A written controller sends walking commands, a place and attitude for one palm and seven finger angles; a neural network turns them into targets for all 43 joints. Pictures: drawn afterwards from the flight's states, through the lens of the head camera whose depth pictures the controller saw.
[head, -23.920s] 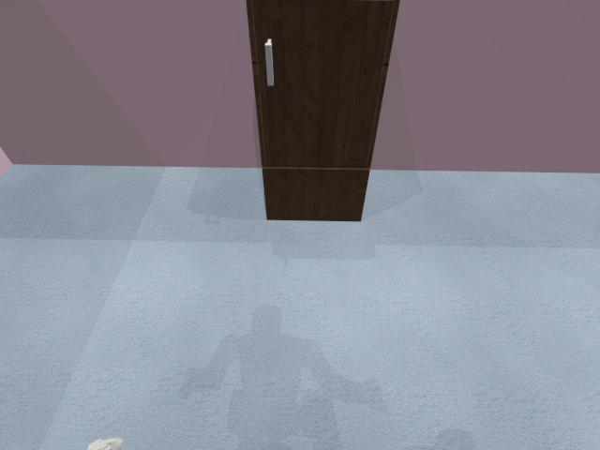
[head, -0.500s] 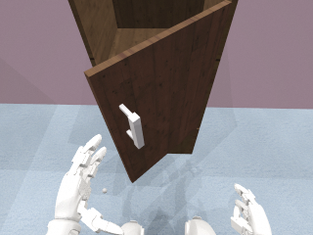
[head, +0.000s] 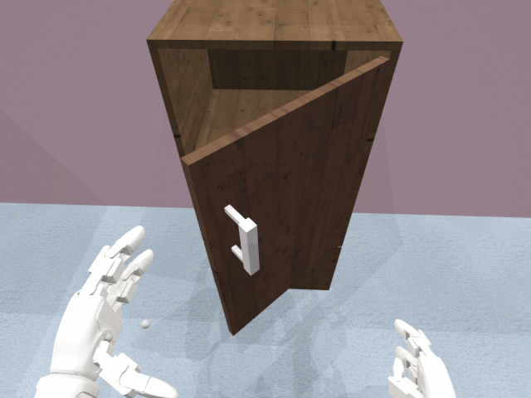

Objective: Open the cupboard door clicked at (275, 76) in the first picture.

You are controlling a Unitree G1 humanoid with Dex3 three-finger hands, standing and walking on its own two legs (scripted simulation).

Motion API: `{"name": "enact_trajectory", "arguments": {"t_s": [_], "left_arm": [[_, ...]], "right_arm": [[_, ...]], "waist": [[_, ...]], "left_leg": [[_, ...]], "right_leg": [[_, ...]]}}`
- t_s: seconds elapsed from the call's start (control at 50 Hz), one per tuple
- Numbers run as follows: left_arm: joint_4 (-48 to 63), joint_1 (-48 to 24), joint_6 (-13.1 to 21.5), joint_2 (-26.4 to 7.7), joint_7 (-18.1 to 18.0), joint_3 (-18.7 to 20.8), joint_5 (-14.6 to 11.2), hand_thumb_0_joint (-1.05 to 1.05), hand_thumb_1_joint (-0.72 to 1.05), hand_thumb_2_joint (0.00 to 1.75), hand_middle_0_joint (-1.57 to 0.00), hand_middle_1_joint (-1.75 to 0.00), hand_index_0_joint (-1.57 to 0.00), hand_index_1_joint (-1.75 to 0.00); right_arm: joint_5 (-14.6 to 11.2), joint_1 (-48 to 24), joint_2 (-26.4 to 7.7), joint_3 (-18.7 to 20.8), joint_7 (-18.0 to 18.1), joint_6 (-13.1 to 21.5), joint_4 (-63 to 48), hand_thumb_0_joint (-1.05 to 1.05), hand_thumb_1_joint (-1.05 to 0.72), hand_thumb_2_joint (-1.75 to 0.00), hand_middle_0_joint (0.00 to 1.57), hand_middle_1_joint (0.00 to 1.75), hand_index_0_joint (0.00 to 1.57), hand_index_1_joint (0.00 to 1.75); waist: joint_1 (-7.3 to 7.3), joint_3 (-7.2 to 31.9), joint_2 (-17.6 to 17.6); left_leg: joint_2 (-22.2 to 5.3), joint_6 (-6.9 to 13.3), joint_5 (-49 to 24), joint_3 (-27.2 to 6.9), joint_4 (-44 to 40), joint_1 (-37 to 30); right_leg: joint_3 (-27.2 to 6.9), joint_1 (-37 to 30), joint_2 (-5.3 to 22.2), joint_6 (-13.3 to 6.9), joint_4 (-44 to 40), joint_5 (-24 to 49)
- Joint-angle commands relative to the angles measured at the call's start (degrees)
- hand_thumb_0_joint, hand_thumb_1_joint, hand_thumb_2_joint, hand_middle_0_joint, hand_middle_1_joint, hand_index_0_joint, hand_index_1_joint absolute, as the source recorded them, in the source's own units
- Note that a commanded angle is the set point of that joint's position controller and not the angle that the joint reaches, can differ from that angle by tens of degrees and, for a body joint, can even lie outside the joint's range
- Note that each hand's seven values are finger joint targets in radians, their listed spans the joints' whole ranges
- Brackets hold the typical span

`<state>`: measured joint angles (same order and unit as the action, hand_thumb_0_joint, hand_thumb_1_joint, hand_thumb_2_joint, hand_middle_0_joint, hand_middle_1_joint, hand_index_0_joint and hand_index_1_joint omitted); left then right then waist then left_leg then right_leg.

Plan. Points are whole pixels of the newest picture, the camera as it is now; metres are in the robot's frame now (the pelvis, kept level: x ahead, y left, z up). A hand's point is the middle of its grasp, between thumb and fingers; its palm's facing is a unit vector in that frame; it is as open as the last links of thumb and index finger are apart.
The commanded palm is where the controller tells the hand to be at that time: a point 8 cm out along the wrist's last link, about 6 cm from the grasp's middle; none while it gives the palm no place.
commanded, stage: draw the hand back to the body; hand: left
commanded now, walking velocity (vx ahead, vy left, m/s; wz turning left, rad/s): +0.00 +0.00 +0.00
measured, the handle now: (242, 240) +0.35 +0.07 +0.05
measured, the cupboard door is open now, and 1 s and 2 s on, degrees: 44 44 44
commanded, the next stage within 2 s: step back with the hand held close in 1.08 s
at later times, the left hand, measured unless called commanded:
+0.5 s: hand (60, 273) +0.21 +0.24 +0.17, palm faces +0.33 -0.85 -0.41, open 11.5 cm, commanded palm +0.16 +0.28 +0.19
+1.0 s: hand (37, 252) +0.22 +0.25 +0.20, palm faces +0.41 -0.81 -0.43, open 7.5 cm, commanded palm +0.17 +0.29 +0.22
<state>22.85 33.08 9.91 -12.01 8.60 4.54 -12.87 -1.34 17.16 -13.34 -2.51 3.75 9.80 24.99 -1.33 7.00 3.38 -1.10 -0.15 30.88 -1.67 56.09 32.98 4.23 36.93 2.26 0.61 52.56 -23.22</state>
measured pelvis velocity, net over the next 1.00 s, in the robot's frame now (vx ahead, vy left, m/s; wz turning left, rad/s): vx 0.02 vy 0.00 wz -0.04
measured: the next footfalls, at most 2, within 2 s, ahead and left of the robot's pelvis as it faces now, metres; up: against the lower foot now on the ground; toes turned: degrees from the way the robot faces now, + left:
none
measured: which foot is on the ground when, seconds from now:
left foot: down 0.00-1.00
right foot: down 0.00-1.00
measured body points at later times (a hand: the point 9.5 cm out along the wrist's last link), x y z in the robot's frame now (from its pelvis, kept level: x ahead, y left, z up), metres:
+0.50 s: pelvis +0.02 +0.01 +0.05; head +0.01 -0.01 +0.50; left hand +0.19 +0.28 +0.20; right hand +0.20 -0.21 -0.03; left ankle -0.02 +0.12 -0.68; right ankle +0.03 -0.13 -0.68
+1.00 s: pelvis +0.02 +0.00 +0.06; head +0.01 -0.02 +0.51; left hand +0.19 +0.29 +0.23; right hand +0.20 -0.23 -0.03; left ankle -0.02 +0.12 -0.68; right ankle +0.03 -0.13 -0.68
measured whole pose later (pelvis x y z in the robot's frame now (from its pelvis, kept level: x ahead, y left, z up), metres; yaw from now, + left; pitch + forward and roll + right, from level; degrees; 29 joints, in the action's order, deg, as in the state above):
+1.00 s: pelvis +0.02 +0.00 +0.06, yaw -2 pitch -4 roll -1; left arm 21.9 27.1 5.4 -18.3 -5.7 18.3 -1.4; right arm 1.3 11.7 -13.0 -1.0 4.6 8.3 37.6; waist -4.2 -2.0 4.3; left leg -1.7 -0.3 17.2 1.6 22.4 0.7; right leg 2.0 6.5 0.6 0.6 21.5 -10.6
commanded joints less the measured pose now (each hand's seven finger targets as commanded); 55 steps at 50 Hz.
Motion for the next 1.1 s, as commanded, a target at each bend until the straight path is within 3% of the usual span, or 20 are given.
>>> {"name": "enact_trajectory", "arguments": {"t_s": [0.0,0.02,0.04,0.06,0.26,0.4,0.44,0.66,0.68,0.72,0.76,0.82,0.88,0.94,0.96,1.08], "left_arm": [[16.7,-1.8,0.7,-16.3,-6.6,8.5,8.0,0.00,-0.29,0.39,-0.16,-0.30,-0.16,-0.30],[15.4,1.4,-1.3,-11.0,-9.5,6.7,8.7,0.00,-0.26,0.40,-0.16,-0.30,-0.16,-0.30],[15.6,0.6,-2.3,-9.1,-11.2,4.6,9.9,0.00,-0.22,0.42,-0.16,-0.30,-0.16,-0.30],[15.7,-0.6,-3.0,-9.3,-12.4,4.3,10.7,0.00,-0.18,0.43,-0.16,-0.30,-0.16,-0.30],[13.3,-3.8,-3.3,-13.0,-16.5,9.9,12.7,0.00,0.17,0.58,-0.17,-0.30,-0.17,-0.30],[13.5,-5.9,-2.2,-13.9,-16.3,13.3,12.5,0.00,0.41,0.69,-0.18,-0.30,-0.18,-0.30],[13.0,-6.8,-2.0,-14.4,-16.2,14.6,12.4,0.00,0.48,0.72,-0.19,-0.30,-0.19,-0.30],[12.8,-11.7,-0.8,-18.8,-16.2,22.5,11.7,0.00,0.87,0.88,-0.20,-0.30,-0.20,-0.30],[12.0,-11.6,-0.8,-18.8,-16.3,23.2,11.4,0.00,0.90,0.90,-0.20,-0.30,-0.20,-0.30],[9.5,-10.3,-1.1,-15.8,-15.6,20.5,11.2,0.00,0.90,0.90,-0.20,-0.30,-0.20,-0.30],[9.0,-10.6,-1.1,-15.6,-15.4,20.0,11.2,0.00,0.90,0.90,-0.20,-0.30,-0.20,-0.30],[9.9,-11.1,-0.9,-16.5,-15.4,20.6,11.3,0.00,0.90,0.90,-0.20,-0.30,-0.20,-0.30],[12.0,-11.3,-0.5,-17.9,-15.7,21.5,11.5,0.00,0.90,0.90,-0.20,-0.30,-0.20,-0.30],[12.2,-11.4,-0.5,-18.2,-15.8,21.9,11.6,0.00,0.90,0.90,-0.20,-0.30,-0.20,-0.30],[11.7,-11.6,-0.6,-18.8,-15.9,22.4,11.6,0.00,0.90,0.90,-0.20,-0.30,-0.20,-0.30],[9.9,-11.5,-0.5,-17.1,-15.7,21.1,11.3,0.00,0.90,0.90,-0.20,-0.30,-0.20,-0.30]], "right_arm": [[0.5,-4.3,-5.4,3.1,2.0,3.2,-8.4,0.00,-0.90,-0.90,0.20,0.30,0.20,0.30],[0.7,-4.3,-4.3,2.7,2.4,2.9,-8.3,0.00,-0.90,-0.90,0.20,0.30,0.20,0.30],[0.7,-4.3,-4.3,2.3,2.4,2.6,-7.6,0.00,-0.90,-0.90,0.20,0.30,0.20,0.30],[0.7,-4.7,-4.5,2.3,2.6,2.5,-7.1,0.00,-0.90,-0.90,0.20,0.30,0.20,0.30],[1.5,-8.2,-5.0,1.8,3.2,3.3,-2.8,0.00,-0.90,-0.90,0.20,0.30,0.20,0.30],[1.8,-9.7,-5.1,2.0,2.4,3.8,-0.3,0.00,-0.90,-0.90,0.20,0.30,0.20,0.30],[1.9,-10.0,-5.2,2.2,2.3,3.6,0.3,0.00,-0.90,-0.90,0.20,0.30,0.20,0.30],[2.2,-11.5,-5.4,3.0,1.6,2.7,2.6,0.00,-0.90,-0.90,0.20,0.30,0.20,0.30],[2.3,-11.4,-5.3,3.1,1.6,2.6,2.7,0.00,-0.90,-0.90,0.20,0.30,0.20,0.30],[2.1,-11.5,-5.3,3.3,1.3,2.1,3.0,0.00,-0.90,-0.90,0.20,0.30,0.20,0.30],[2.1,-11.8,-5.6,3.6,1.2,1.8,3.0,0.00,-0.90,-0.90,0.20,0.30,0.20,0.30],[2.2,-12.2,-5.6,3.7,1.1,1.5,2.9,0.00,-0.90,-0.90,0.20,0.30,0.20,0.30],[2.3,-12.5,-5.4,3.7,1.2,1.8,2.9,0.00,-0.90,-0.90,0.20,0.30,0.20,0.30],[2.3,-12.6,-5.2,3.7,1.4,2.1,3.1,0.00,-0.90,-0.90,0.20,0.30,0.20,0.30],[2.4,-12.9,-5.2,3.6,1.5,2.0,3.3,0.00,-0.90,-0.90,0.20,0.30,0.20,0.30],[2.3,-13.1,-5.0,3.6,1.6,2.2,3.7,0.00,-0.90,-0.90,0.20,0.30,0.20,0.30]], "waist": [[-2.12,6.4,-1.3],[-0.93,3.3,-1.5],[-0.72,1.4,0.2],[-0.44,1.1,-1.5],[-1.78,-2.4,-1.0],[-2.26,-3.7,0.2],[-2.33,-4.3,-0.6],[-3.14,-3.9,2.2],[-3.10,-4.2,1.0],[-2.70,-5.5,-1.1],[-2.79,-5.7,-0.8],[-2.94,-4.8,-1.1],[-3.14,-3.1,1.5],[-3.15,-3.0,-0.2],[-3.24,-3.9,1.1],[-2.93,-6.1,0.2]], "left_leg": [[0.7,0.5,-17.2,0.8,-15.0,-1.2],[1.0,0.5,-16.1,1.4,-15.8,-1.7],[0.9,0.4,-16.0,1.4,-16.6,-2.5],[0.7,0.6,-16.9,1.2,-17.2,-4.1],[-0.2,0.5,-22.6,1.2,-27.1,-14.4],[-0.9,-0.1,-30.1,1.5,-31.9,-19.9],[-1.0,-0.2,-30.5,1.7,-33.0,-20.6],[-1.0,-0.3,-35.4,2.9,-35.7,-25.3],[-1.0,-0.2,-35.4,2.9,-36.0,-25.2],[-1.3,0.2,-34.4,3.3,-36.3,-25.8],[-1.2,0.3,-34.3,3.4,-36.6,-25.8],[-0.9,0.6,-32.7,3.4,-37.0,-26.1],[-0.6,0.5,-33.3,3.6,-36.9,-26.8],[-0.5,0.7,-32.9,3.8,-36.8,-27.1],[-0.4,0.7,-32.4,3.9,-36.8,-26.9],[-0.4,0.9,-29.0,3.8,-37.6,-26.5]], "right_leg": [[-2.2,-15.5,-1.3,-2.2,-10.8,10.9],[-1.9,-14.9,-1.2,-2.0,-12.5,10.2],[-1.5,-15.3,-1.2,-1.9,-13.3,9.6],[-1.5,-15.8,-1.2,-1.9,-14.6,10.2],[-0.7,-25.8,-1.1,-1.7,-22.2,14.1],[-0.8,-30.6,-1.4,-1.6,-26.1,18.5],[-0.8,-31.5,-1.6,-1.5,-27.1,19.0],[-1.7,-35.6,-1.7,-1.7,-30.8,23.4],[-1.6,-35.8,-1.7,-1.6,-30.8,23.8],[-1.6,-34.7,-1.8,-1.3,-31.6,23.2],[-1.7,-35.2,-1.7,-1.4,-32.0,23.2],[-1.9,-35.6,-1.9,-1.3,-32.3,22.6],[-2.3,-36.8,-1.7,-1.4,-32.2,23.7],[-2.3,-36.7,-1.9,-1.3,-32.6,23.8],[-2.5,-36.5,-1.8,-1.5,-33.0,23.7],[-2.5,-35.4,-1.9,-1.3,-33.9,20.9]]}}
